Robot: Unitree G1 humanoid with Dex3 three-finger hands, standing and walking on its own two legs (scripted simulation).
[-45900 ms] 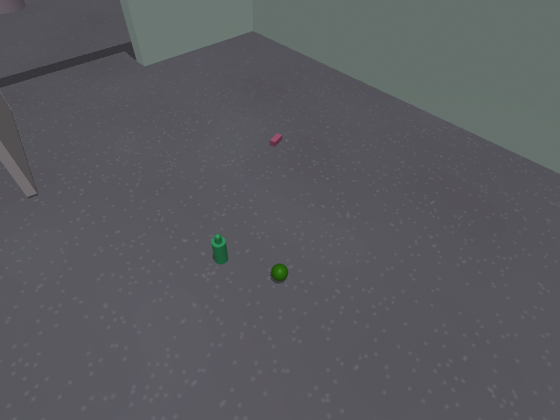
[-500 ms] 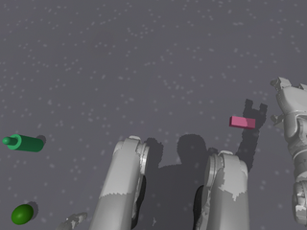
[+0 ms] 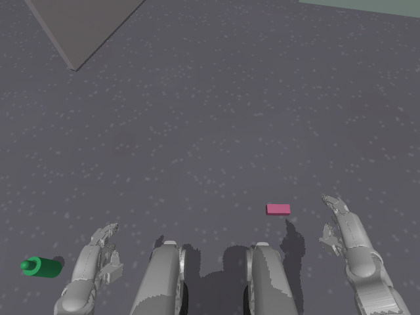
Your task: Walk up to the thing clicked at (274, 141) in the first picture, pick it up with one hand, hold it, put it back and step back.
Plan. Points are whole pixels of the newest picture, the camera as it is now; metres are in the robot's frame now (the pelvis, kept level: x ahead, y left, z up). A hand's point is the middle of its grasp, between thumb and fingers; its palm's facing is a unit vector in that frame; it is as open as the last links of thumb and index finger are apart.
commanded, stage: home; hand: right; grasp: from above
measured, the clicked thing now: (277, 209) +0.48 -0.23 -0.54
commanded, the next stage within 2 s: none
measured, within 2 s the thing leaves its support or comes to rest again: neither
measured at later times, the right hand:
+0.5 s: hand (363, 251) +0.23 -0.18 +0.11, palm faces +0.08 +0.97 -0.21, open 7.4 cm
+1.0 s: hand (361, 257) +0.22 -0.18 +0.11, palm faces +0.08 +0.98 -0.20, open 7.4 cm
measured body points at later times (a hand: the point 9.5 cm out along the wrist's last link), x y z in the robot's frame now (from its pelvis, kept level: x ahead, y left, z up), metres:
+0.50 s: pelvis +0.06 +0.00 +0.15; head +0.08 +0.00 +0.60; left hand +0.20 +0.25 +0.08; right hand +0.22 -0.23 +0.12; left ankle +0.08 +0.14 -0.52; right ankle +0.07 -0.12 -0.52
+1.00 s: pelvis +0.07 +0.01 +0.16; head +0.08 +0.01 +0.61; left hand +0.24 +0.24 +0.10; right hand +0.21 -0.23 +0.13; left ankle +0.08 +0.14 -0.52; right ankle +0.07 -0.12 -0.52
